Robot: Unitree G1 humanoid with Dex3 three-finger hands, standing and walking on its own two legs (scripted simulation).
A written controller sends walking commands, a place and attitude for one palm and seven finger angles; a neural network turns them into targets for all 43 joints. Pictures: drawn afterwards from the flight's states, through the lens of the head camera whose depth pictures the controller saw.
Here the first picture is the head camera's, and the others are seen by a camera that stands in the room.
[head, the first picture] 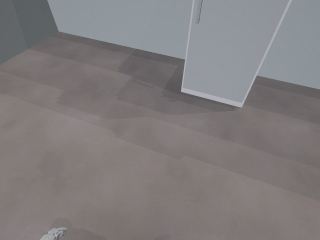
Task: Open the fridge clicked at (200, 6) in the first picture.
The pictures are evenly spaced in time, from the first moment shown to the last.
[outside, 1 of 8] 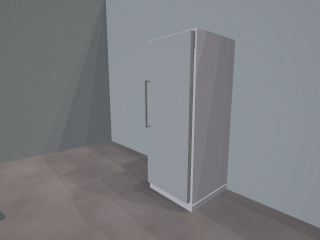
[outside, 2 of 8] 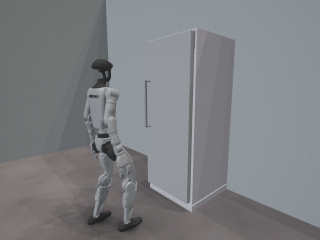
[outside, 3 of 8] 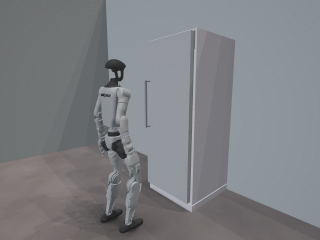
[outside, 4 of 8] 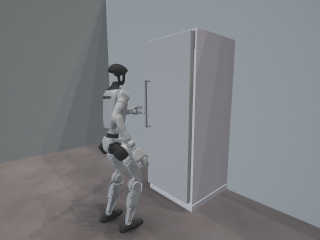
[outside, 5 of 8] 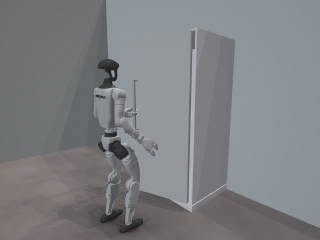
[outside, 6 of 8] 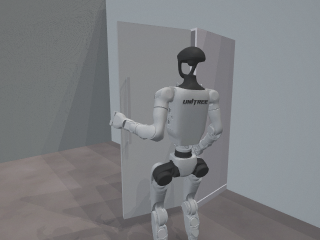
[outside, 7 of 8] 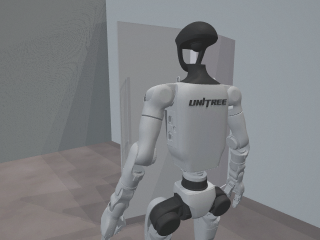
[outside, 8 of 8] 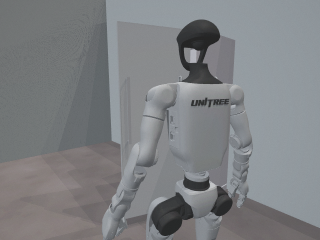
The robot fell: no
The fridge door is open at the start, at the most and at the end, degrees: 0 74 69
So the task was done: yes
